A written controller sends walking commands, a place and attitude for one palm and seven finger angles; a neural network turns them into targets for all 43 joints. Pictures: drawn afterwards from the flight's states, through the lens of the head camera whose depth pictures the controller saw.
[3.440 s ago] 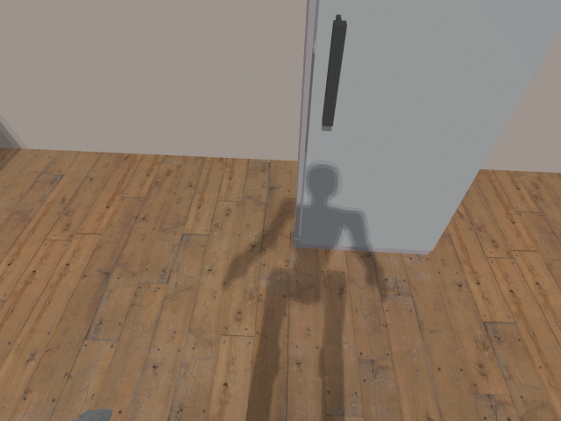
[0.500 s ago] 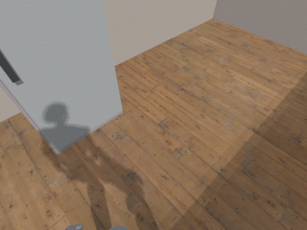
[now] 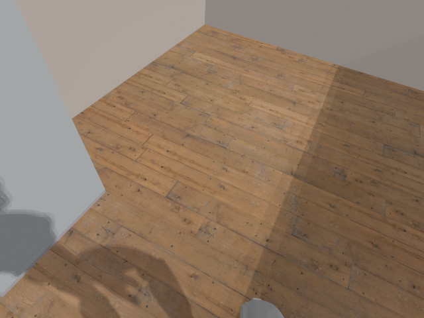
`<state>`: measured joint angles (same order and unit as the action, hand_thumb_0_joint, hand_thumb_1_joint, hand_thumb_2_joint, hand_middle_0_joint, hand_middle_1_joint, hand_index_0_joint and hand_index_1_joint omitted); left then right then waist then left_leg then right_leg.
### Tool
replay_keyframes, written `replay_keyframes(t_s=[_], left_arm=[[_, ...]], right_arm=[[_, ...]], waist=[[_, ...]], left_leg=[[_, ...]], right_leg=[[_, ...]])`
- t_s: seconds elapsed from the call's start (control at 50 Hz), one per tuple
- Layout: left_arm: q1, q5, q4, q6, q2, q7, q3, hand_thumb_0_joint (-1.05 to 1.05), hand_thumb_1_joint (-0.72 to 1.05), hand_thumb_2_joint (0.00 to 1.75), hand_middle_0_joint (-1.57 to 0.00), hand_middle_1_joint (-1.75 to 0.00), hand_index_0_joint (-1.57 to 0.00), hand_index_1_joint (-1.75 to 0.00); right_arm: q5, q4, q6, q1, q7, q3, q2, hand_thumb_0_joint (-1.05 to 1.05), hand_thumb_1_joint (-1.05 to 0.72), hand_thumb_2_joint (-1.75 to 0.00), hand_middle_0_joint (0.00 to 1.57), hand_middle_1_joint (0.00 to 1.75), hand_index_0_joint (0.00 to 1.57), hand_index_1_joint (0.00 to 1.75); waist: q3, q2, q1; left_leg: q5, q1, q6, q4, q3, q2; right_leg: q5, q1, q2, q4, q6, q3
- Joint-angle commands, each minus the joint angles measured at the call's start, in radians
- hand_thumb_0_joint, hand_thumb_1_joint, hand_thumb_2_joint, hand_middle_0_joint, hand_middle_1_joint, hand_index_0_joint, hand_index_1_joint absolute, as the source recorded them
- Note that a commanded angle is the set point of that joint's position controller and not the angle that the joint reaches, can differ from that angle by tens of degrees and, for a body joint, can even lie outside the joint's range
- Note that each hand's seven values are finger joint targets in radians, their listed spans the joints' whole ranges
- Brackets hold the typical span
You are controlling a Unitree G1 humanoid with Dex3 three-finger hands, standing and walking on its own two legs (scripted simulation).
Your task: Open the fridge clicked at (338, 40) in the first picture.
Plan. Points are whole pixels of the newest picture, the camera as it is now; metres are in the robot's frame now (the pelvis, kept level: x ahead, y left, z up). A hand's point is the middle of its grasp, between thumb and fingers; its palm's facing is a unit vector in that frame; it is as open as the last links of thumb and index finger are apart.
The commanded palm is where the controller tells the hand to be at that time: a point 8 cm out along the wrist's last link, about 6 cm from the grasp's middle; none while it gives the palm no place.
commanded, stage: turn to face it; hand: left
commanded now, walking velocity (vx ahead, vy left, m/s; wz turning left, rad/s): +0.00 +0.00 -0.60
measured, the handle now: out of the picture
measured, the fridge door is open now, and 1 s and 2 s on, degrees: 0 0 0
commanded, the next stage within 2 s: none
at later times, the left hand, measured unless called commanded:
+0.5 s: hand (158, 289) +0.21 +0.13 -0.17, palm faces +0.06 -0.99 -0.15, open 7.3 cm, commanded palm none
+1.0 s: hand out of the picture +0.11 +0.19 -0.16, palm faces +0.34 -0.90 -0.28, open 7.4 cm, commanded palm none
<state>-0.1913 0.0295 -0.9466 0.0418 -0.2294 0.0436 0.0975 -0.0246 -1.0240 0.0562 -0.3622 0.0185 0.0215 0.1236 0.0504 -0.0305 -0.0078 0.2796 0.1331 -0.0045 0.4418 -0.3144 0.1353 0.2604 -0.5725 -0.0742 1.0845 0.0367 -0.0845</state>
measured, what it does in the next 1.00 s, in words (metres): walks ahead, turning left: right foot, then left foot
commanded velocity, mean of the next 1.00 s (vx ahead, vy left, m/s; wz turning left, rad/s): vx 0.00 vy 0.00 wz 0.52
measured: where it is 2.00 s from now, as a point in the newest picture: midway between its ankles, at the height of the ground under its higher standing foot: outside the picture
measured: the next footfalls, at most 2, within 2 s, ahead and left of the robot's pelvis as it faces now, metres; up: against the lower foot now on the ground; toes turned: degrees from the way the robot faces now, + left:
right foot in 0.18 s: +0.16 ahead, -0.14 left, +0.00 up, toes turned -13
left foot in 0.58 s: +0.14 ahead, +0.08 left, +0.00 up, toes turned +15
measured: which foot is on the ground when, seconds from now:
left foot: down 0.00-0.18, up 0.20-0.56, down 0.58-1.00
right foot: up 0.00-0.16, down 0.18-0.58, up 0.60-1.00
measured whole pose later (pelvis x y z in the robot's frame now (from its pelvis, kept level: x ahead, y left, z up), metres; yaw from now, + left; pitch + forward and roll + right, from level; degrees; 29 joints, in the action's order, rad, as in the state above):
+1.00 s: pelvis +0.10 -0.04 +0.00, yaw +19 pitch +1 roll -1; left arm -0.17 0.01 -0.93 0.05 -0.25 -0.02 0.08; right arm -0.02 -0.94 -0.03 -0.21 -0.01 0.07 0.21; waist 0.06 0.01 -0.03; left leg 0.18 0.32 0.03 0.49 0.05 -0.03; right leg 0.43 -0.38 -0.06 0.84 0.09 -0.01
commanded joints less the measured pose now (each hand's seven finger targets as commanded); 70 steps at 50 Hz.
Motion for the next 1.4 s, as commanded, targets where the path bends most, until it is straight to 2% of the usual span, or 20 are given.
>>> replay_keyframes(t_s=[0.0, 0.08, 0.12, 0.16, 0.18, 0.26, 0.44, 0.52, 0.54, 0.56, 0.58, 0.62, 0.7, 0.88, 1.02, 1.04, 1.06, 1.08, 1.16, 1.38], left_arm=[[0.107, -0.002, 0.094, -0.012, 0.024, 0.001, -0.008, 0.00, 0.90, 0.90, -0.20, -0.30, -0.20, -0.30], [0.119, 0.001, 0.098, -0.025, 0.012, -0.005, -0.003, 0.00, 0.90, 0.90, -0.20, -0.30, -0.20, -0.30], [-0.055, 0.007, 0.044, -0.052, -0.025, -0.023, -0.002, 0.00, 0.90, 0.90, -0.20, -0.30, -0.20, -0.30], [-0.246, -0.004, -0.028, -0.081, -0.199, -0.053, 0.024, 0.00, 0.90, 0.90, -0.20, -0.30, -0.20, -0.30], [-0.211, -0.018, -0.022, -0.081, -0.193, -0.064, 0.014, 0.00, 0.90, 0.90, -0.20, -0.30, -0.20, -0.30], [0.058, -0.008, 0.016, -0.073, -0.072, -0.082, -0.032, 0.00, 0.90, 0.90, -0.20, -0.30, -0.20, -0.30], [0.018, 0.003, 0.026, -0.051, -0.094, -0.087, -0.008, 0.00, 0.90, 0.90, -0.20, -0.30, -0.20, -0.30], [0.013, -0.007, 0.045, -0.038, -0.108, -0.080, 0.003, 0.00, 0.90, 0.90, -0.20, -0.30, -0.20, -0.30], [0.013, -0.011, 0.055, -0.031, -0.089, -0.077, 0.001, 0.00, 0.90, 0.90, -0.20, -0.30, -0.20, -0.30], [-0.003, -0.020, 0.091, -0.022, -0.035, -0.069, -0.003, 0.00, 0.90, 0.90, -0.20, -0.30, -0.20, -0.30], [0.072, -0.008, 0.128, -0.017, -0.036, -0.068, -0.013, 0.00, 0.90, 0.90, -0.20, -0.30, -0.20, -0.30], [0.096, -0.004, 0.118, -0.016, -0.046, -0.062, 0.001, 0.00, 0.90, 0.90, -0.20, -0.30, -0.20, -0.30], [-0.003, -0.009, 0.062, -0.017, -0.068, -0.051, 0.007, 0.00, 0.90, 0.90, -0.20, -0.30, -0.20, -0.30], [0.059, -0.020, 0.097, -0.013, -0.079, -0.062, -0.001, 0.00, 0.90, 0.90, -0.20, -0.30, -0.20, -0.30], [-0.096, -0.026, 0.086, -0.030, -0.098, -0.072, -0.001, 0.00, 0.90, 0.90, -0.20, -0.30, -0.20, -0.30], [-0.125, -0.015, 0.089, -0.040, -0.161, -0.078, 0.010, 0.00, 0.90, 0.90, -0.20, -0.30, -0.20, -0.30], [-0.113, 0.001, 0.109, -0.044, -0.251, -0.083, 0.026, 0.00, 0.90, 0.90, -0.20, -0.30, -0.20, -0.30], [-0.073, -0.010, 0.131, -0.040, -0.243, -0.084, 0.015, 0.00, 0.90, 0.90, -0.20, -0.30, -0.20, -0.30], [0.077, -0.007, 0.161, -0.053, -0.132, -0.080, -0.015, 0.00, 0.90, 0.90, -0.20, -0.30, -0.20, -0.30], [-0.106, 0.003, 0.088, -0.043, -0.204, -0.074, 0.004, 0.00, 0.90, 0.90, -0.20, -0.30, -0.20, -0.30]], right_arm=[[-0.004, 0.032, 0.003, -0.041, 0.013, 0.056, 0.186, 0.00, -0.90, -0.90, 0.20, 0.30, 0.20, 0.30], [-0.007, 0.033, -0.016, -0.036, 0.010, 0.073, 0.197, 0.00, -0.90, -0.90, 0.20, 0.30, 0.20, 0.30], [0.001, 0.026, -0.019, -0.029, 0.002, 0.066, 0.193, 0.00, -0.90, -0.90, 0.20, 0.30, 0.20, 0.30], [0.018, 0.050, -0.027, -0.068, -0.004, 0.034, 0.077, 0.00, -0.90, -0.90, 0.20, 0.30, 0.20, 0.30], [0.026, 0.051, -0.043, -0.045, 0.008, 0.033, 0.098, 0.00, -0.90, -0.90, 0.20, 0.30, 0.20, 0.30], [0.009, -0.012, -0.073, -0.048, 0.005, 0.022, 0.062, 0.00, -0.90, -0.90, 0.20, 0.30, 0.20, 0.30], [0.009, 0.069, -0.089, 0.076, -0.021, 0.041, 0.083, 0.00, -0.90, -0.90, 0.20, 0.30, 0.20, 0.30], [0.002, 0.098, -0.083, 0.058, -0.027, 0.051, 0.106, 0.00, -0.90, -0.90, 0.20, 0.30, 0.20, 0.30], [0.002, 0.101, -0.078, 0.023, -0.031, 0.060, 0.147, 0.00, -0.90, -0.90, 0.20, 0.30, 0.20, 0.30], [-0.008, 0.116, -0.071, 0.001, -0.027, 0.082, 0.252, 0.00, -0.90, -0.90, 0.20, 0.30, 0.20, 0.30], [-0.014, 0.117, -0.073, -0.026, -0.018, 0.095, 0.306, 0.00, -0.90, -0.90, 0.20, 0.30, 0.20, 0.30], [-0.007, 0.124, -0.065, 0.042, -0.002, 0.089, 0.285, 0.00, -0.90, -0.90, 0.20, 0.30, 0.20, 0.30], [0.001, 0.156, -0.046, 0.138, 0.001, 0.073, 0.250, 0.00, -0.90, -0.90, 0.20, 0.30, 0.20, 0.30], [-0.001, 0.141, -0.066, 0.104, -0.009, 0.095, 0.292, 0.00, -0.90, -0.90, 0.20, 0.30, 0.20, 0.30], [0.005, 0.185, -0.087, 0.210, -0.021, 0.109, 0.294, 0.00, -0.90, -0.90, 0.20, 0.30, 0.20, 0.30], [0.013, 0.197, -0.088, 0.209, -0.029, 0.105, 0.249, 0.00, -0.90, -0.90, 0.20, 0.30, 0.20, 0.30], [0.013, 0.228, -0.087, 0.196, -0.031, 0.091, 0.174, 0.00, -0.90, -0.90, 0.20, 0.30, 0.20, 0.30], [-0.005, 0.226, -0.094, 0.217, -0.030, 0.102, 0.230, 0.00, -0.90, -0.90, 0.20, 0.30, 0.20, 0.30], [-0.004, 0.159, -0.114, 0.160, -0.052, 0.098, 0.206, 0.00, -0.90, -0.90, 0.20, 0.30, 0.20, 0.30], [0.009, 0.196, -0.105, 0.304, -0.053, 0.063, 0.176, 0.00, -0.90, -0.90, 0.20, 0.30, 0.20, 0.30]], waist=[[0.024, 0.190, -0.029], [0.005, 0.194, -0.031], [-0.105, 0.123, 0.054], [-0.313, -0.245, 0.098], [-0.339, -0.184, 0.092], [-0.091, -0.065, -0.016], [-0.052, -0.086, 0.014], [-0.076, -0.050, -0.011], [-0.089, 0.069, -0.036], [-0.072, 0.365, -0.045], [-0.061, 0.364, -0.086], [-0.059, 0.249, -0.051], [-0.112, 0.134, -0.003], [-0.105, 0.176, -0.042], [-0.129, 0.179, 0.037], [-0.134, 0.029, 0.054], [-0.097, -0.278, 0.054], [-0.082, -0.220, 0.051], [0.023, -0.130, -0.039], [-0.059, -0.182, 0.063]], left_leg=[[-0.448, -0.043, 0.091, -0.122, 0.050, 0.243], [-0.471, -0.027, 0.082, -0.022, 0.040, 0.254], [-0.530, 0.013, 0.032, 0.222, 0.018, 0.205], [0.350, 0.391, -0.051, 0.704, 0.085, -0.014], [0.369, 0.333, -0.038, 0.734, 0.243, 0.003], [0.210, 0.280, -0.037, 0.660, 0.284, 0.010], [0.180, 0.280, -0.039, 0.436, 0.220, -0.029], [0.008, 0.138, -0.024, 0.173, 0.172, -0.052], [-0.070, 0.050, -0.001, 0.031, 0.260, -0.004], [-0.266, -0.005, 0.110, -0.097, 0.595, 0.221], [-0.305, 0.028, 0.211, -0.182, 0.747, 0.331], [-0.229, 0.059, 0.176, -0.161, 0.668, 0.242], [-0.389, 0.007, 0.138, -0.123, 0.488, 0.120], [-0.380, -0.022, 0.182, -0.103, 0.607, 0.107], [-0.218, 0.229, 0.106, -0.005, 0.640, 0.004], [-0.071, 0.373, 0.047, 0.129, 0.575, -0.073], [0.239, 0.546, -0.038, 0.389, 0.361, -0.219], [0.277, 0.508, -0.028, 0.581, 0.397, -0.167], [0.070, 0.470, -0.056, 0.805, 0.341, -0.107], [0.173, 0.342, -0.064, 0.370, 0.213, -0.098]], right_leg=[[0.001, -0.003, -0.020, -0.229, 0.003, -0.023], [-0.003, 0.139, 0.023, -0.376, -0.028, -0.054], [-0.151, 0.408, 0.049, -0.567, -0.047, -0.066], [-0.886, 0.783, -0.361, -0.598, -0.216, 0.378], [-0.835, 0.677, -0.368, -0.651, -0.255, 0.332], [-0.456, 0.338, -0.268, -0.748, -0.192, 0.130], [-0.298, 0.346, -0.306, -0.746, -0.185, 0.021], [-0.185, 0.300, -0.279, -0.618, -0.114, -0.060], [-0.064, 0.216, -0.240, -0.493, -0.069, -0.089], [0.225, 0.012, -0.096, -0.276, 0.019, -0.148], [0.382, -0.047, -0.029, -0.035, 0.031, -0.064], [0.232, -0.088, -0.037, 0.113, 0.025, 0.062], [0.085, -0.019, -0.039, 0.073, 0.051, 0.069], [0.177, 0.059, 0.000, -0.155, 0.062, 0.077], [-0.003, 0.445, 0.046, -0.628, 0.024, 0.050], [0.041, 0.568, -0.089, -0.778, -0.018, 0.181], [0.066, 0.583, -0.378, -0.864, -0.129, 0.461], [0.061, 0.428, -0.426, -0.869, -0.178, 0.444], [-0.121, 0.312, -0.240, -0.796, -0.121, 0.136], [-0.447, 0.515, -0.309, -0.682, -0.157, 0.013]])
